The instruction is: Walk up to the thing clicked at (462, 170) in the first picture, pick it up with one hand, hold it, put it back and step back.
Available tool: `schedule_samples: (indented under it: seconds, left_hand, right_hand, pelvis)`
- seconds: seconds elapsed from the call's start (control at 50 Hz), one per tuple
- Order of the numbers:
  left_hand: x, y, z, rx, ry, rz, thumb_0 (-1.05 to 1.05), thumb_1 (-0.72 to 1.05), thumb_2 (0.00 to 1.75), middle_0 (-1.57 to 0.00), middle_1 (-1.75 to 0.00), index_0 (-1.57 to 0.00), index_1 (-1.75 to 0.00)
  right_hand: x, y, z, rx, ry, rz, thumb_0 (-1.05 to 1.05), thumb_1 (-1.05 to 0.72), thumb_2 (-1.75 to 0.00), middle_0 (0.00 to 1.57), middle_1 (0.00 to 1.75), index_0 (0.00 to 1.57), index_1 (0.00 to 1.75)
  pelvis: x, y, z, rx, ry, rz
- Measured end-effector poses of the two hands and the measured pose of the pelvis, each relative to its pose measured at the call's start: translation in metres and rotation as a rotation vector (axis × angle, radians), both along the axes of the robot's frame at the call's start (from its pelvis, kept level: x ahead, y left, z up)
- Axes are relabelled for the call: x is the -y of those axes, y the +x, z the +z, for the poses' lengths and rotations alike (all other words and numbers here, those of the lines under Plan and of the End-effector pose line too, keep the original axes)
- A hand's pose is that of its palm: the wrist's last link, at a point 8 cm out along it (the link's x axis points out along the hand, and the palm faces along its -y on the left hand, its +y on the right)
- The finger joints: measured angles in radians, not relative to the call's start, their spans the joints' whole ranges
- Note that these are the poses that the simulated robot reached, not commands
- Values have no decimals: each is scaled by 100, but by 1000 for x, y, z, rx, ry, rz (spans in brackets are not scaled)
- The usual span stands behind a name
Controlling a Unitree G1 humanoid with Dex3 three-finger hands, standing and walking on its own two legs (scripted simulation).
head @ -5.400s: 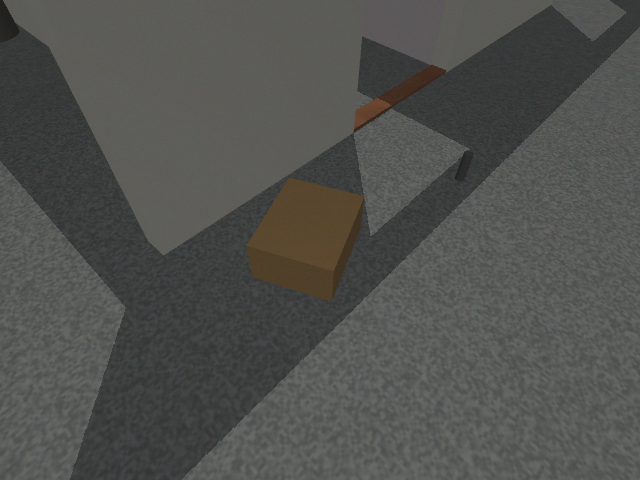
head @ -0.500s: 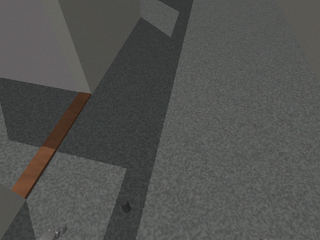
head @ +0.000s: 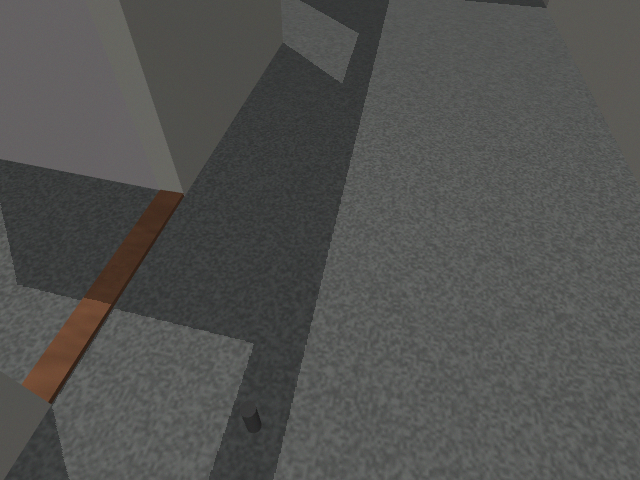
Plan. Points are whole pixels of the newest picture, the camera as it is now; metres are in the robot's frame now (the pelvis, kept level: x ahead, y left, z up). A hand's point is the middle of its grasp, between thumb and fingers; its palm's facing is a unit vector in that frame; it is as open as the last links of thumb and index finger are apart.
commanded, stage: walk up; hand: left
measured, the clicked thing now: (251, 417) +0.40 +0.20 -0.71
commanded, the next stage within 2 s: stand in 0.24 s
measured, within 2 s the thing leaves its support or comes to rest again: neither
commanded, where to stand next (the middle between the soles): +0.04 +0.00 m, yaw +1 degrees
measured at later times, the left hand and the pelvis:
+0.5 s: hand out of the picture +0.09 +0.26 -0.16, palm faces -0.01 -0.94 -0.34, open 7.4 cm; pelvis +0.01 +0.00 +0.00, yaw +0 degrees
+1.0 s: hand out of the picture +0.07 +0.25 -0.16, palm faces -0.01 -0.94 -0.35, open 7.4 cm; pelvis +0.00 +0.00 +0.00, yaw +1 degrees
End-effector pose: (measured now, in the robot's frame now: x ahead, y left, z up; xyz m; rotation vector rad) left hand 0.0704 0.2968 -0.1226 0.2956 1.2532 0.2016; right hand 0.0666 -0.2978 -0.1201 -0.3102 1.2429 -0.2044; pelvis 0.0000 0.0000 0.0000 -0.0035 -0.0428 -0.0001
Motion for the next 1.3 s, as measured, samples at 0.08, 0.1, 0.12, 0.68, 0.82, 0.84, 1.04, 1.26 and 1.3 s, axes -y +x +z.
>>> schedule_samples:
  seconds: [0.08, 0.1, 0.12, 0.68, 0.82, 0.84, 1.04, 1.26, 1.3]
  left_hand:
    - [-2, -1, 0, -2, 2, 5, 1, 91, 90, -20, -30, -20, -30]
    - [-2, 0, 0, -1, 2, 5, 1, 91, 90, -20, -30, -20, -30]
    - [-2, 0, 1, 0, 2, 6, 1, 91, 90, -20, -30, -20, -30]
    - [-4, 10, 5, 26, 15, -11, 1, 91, 90, -20, -30, -20, -30]
    - [-3, 5, 5, 21, 15, -8, 1, 91, 90, -20, -30, -20, -30]
    - [-3, 4, 5, 21, 15, -8, 1, 91, 90, -20, -30, -20, -30]
    - [-1, -5, 5, 9, 18, -7, 1, 91, 90, -20, -30, -20, -30]
    - [0, -10, 4, -5, 17, -1, 1, 91, 90, -20, -30, -20, -30]
    - [0, -10, 4, -5, 17, -1, 1, 91, 90, -20, -30, -20, -30]
  right_hand:
    - [-3, 2, -1, 3, 5, 1, 1, -90, -90, 20, 30, 21, 30]
    - [-4, 3, -1, 4, 6, 1, 1, -90, -90, 20, 30, 21, 30]
    - [-5, 4, -1, 6, 7, 2, 1, -90, -90, 20, 30, 21, 30]
    - [-4, 24, 4, 36, 2, 25, 1, -90, -90, 20, 30, 21, 30]
    - [-3, 19, 3, 33, 3, 25, 1, -90, -90, 20, 30, 21, 30]
    - [-3, 18, 3, 32, 4, 24, 1, -90, -90, 20, 30, 21, 30]
    - [-1, 9, 1, 21, 10, 17, 1, -90, -90, 20, 30, 21, 30]
    - [1, 2, -1, -4, 8, 15, 1, -90, -90, 20, 30, 21, 30]
    - [1, 1, -1, -7, 9, 15, 1, -90, -90, 20, 30, 21, 30]
  pelvis:
    - [-1, 2, 0, -1, 0, 1]
    - [-2, 2, 0, -1, 0, 1]
    - [-2, 2, 0, -2, 0, 2]
    - [-1, 6, 1, -5, -1, 10]
    - [-1, 4, 1, 0, 1, 10]
    - [0, 4, 1, 1, 2, 9]
    - [2, 1, 1, 2, 0, 11]
    - [3, 1, 1, -1, 1, 13]
    - [4, 2, 1, -2, 1, 14]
